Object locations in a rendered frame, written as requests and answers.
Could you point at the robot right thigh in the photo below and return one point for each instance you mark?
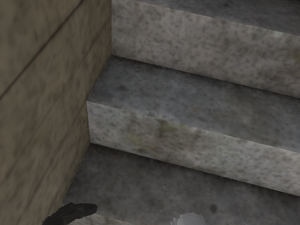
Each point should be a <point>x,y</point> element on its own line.
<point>188,219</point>

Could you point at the robot left hand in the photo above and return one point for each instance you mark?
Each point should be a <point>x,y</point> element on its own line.
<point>69,212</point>

